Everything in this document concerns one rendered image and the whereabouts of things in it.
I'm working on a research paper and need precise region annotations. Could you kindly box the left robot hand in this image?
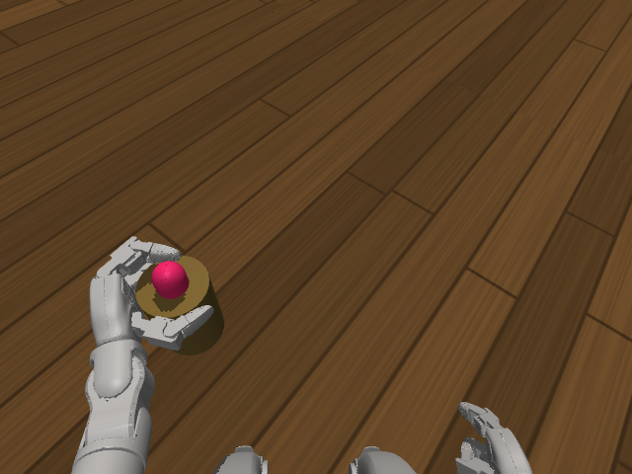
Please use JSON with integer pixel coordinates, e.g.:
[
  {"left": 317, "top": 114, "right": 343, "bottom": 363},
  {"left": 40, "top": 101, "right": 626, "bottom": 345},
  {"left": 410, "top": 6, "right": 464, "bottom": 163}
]
[{"left": 89, "top": 236, "right": 214, "bottom": 351}]

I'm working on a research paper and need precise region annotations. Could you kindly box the bottle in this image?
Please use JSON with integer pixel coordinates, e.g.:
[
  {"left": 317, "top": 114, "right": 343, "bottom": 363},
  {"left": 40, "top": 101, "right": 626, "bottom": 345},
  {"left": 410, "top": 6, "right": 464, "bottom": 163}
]
[{"left": 135, "top": 256, "right": 224, "bottom": 356}]

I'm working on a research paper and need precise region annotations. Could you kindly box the left robot arm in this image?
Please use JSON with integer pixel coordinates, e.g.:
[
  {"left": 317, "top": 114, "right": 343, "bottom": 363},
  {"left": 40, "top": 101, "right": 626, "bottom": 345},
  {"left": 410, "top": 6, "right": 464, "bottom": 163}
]
[{"left": 71, "top": 339, "right": 155, "bottom": 474}]

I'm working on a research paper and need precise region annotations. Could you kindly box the right robot hand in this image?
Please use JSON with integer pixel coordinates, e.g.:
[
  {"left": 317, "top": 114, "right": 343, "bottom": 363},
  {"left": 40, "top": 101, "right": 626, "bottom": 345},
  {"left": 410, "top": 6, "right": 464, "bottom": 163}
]
[{"left": 455, "top": 402, "right": 532, "bottom": 474}]

